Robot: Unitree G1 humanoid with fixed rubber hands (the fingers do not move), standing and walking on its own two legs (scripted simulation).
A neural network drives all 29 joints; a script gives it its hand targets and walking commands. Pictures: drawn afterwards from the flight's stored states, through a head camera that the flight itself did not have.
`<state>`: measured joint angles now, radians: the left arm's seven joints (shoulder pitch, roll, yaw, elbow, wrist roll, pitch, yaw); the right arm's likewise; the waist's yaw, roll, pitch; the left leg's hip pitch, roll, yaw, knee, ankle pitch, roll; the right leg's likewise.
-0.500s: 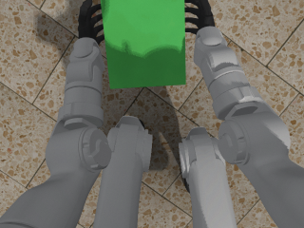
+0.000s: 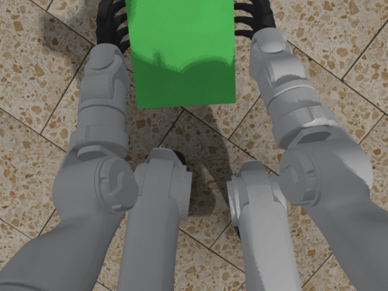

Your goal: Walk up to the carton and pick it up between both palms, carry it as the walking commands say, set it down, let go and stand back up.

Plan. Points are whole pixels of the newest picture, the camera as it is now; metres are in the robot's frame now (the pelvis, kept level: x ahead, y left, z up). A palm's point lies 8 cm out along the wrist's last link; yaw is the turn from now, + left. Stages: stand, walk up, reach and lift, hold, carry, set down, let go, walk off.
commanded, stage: set down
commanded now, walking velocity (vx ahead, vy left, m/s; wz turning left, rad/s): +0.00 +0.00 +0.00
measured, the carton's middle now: (186, 42) +0.53 +0.11 -0.24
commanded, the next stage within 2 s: none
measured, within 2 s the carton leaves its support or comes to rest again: rests again in 0.50 s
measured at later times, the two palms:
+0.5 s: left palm (111, 44) +0.49 +0.23 -0.15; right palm (262, 29) +0.54 -0.03 -0.16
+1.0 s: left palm (98, 54) +0.47 +0.26 -0.17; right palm (280, 32) +0.54 -0.06 -0.16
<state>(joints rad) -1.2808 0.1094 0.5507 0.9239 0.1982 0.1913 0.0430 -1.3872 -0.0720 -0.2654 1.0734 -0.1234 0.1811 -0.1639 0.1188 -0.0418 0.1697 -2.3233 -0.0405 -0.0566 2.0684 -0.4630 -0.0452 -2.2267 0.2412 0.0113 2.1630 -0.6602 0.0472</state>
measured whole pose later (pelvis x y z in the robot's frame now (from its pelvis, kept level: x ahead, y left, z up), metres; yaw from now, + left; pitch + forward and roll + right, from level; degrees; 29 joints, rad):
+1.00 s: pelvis -0.01 +0.00 +0.01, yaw +2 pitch +41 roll +1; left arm -1.32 0.27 0.41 1.16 -0.01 0.01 0.06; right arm -1.39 -0.21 -0.10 1.09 0.01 0.08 -0.14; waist 0.09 -0.02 0.24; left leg -2.30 -0.04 -0.02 2.03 -0.44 -0.04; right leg -2.22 0.20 0.04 2.15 -0.65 0.05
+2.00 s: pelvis +0.02 +0.02 +0.16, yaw +1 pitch +45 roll -3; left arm -1.01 0.21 0.35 0.83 -0.03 0.13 0.04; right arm -1.13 -0.17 -0.18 0.87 -0.02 0.17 -0.11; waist 0.10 -0.04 -0.10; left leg -1.92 -0.06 -0.05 1.53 -0.40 0.00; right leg -1.82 0.13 0.05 1.60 -0.57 0.03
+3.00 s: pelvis +0.11 +0.03 +0.36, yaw +4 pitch +21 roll +0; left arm -0.07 0.18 0.12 0.53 0.04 0.02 -0.08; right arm -0.17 -0.12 -0.13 0.61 -0.08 0.04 -0.04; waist 0.07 -0.01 -0.10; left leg -0.78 -0.07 -0.05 0.63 -0.23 0.03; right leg -0.68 0.05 0.11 0.66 -0.35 0.01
